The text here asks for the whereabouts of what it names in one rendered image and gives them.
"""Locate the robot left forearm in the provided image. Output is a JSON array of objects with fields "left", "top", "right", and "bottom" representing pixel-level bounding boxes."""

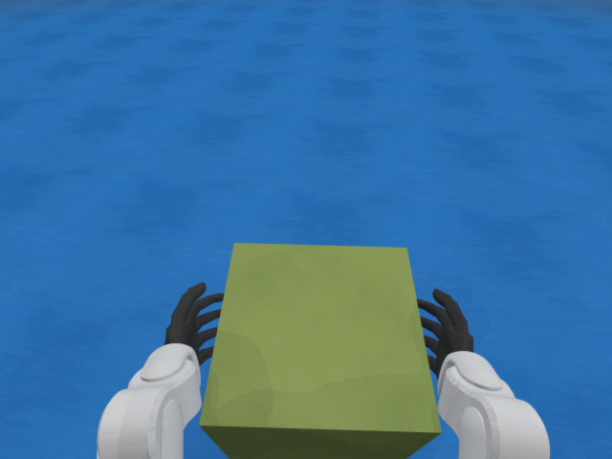
[{"left": 97, "top": 343, "right": 202, "bottom": 459}]

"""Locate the robot left hand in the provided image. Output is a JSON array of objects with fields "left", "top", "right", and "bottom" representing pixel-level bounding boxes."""
[{"left": 164, "top": 282, "right": 224, "bottom": 366}]

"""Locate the robot right hand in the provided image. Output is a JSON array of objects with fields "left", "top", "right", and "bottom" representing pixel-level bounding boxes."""
[{"left": 417, "top": 289, "right": 474, "bottom": 380}]

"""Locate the robot right forearm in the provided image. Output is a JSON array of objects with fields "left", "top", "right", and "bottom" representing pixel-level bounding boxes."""
[{"left": 437, "top": 351, "right": 550, "bottom": 459}]

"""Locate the carton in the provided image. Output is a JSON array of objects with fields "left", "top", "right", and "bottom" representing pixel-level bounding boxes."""
[{"left": 199, "top": 243, "right": 442, "bottom": 459}]

